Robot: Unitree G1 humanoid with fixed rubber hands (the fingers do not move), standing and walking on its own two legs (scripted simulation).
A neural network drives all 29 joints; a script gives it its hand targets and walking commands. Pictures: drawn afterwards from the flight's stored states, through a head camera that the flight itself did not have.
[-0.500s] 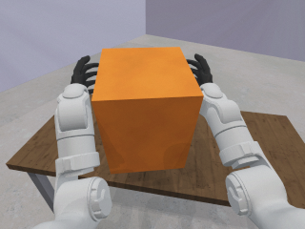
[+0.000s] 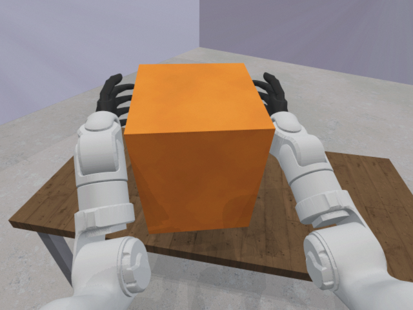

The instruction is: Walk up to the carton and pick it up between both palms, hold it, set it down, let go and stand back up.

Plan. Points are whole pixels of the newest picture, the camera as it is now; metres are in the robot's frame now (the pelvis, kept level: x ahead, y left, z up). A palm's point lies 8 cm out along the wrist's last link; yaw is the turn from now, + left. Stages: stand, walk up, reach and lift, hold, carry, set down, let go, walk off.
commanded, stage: hold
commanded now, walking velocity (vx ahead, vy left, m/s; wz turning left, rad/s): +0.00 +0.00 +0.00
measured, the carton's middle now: (196, 148) +0.37 +0.00 +0.19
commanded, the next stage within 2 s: none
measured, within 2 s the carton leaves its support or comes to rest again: neither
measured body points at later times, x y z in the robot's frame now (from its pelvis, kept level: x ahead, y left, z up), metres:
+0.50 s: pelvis +0.00 +0.00 +0.00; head -0.07 +0.03 +0.44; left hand +0.38 +0.15 +0.26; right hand +0.38 -0.14 +0.26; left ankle +0.02 +0.12 -0.75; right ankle +0.00 -0.11 -0.75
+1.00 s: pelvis +0.00 +0.00 +0.00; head -0.08 +0.02 +0.44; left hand +0.38 +0.15 +0.27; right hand +0.38 -0.15 +0.26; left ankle +0.02 +0.12 -0.75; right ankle +0.00 -0.11 -0.75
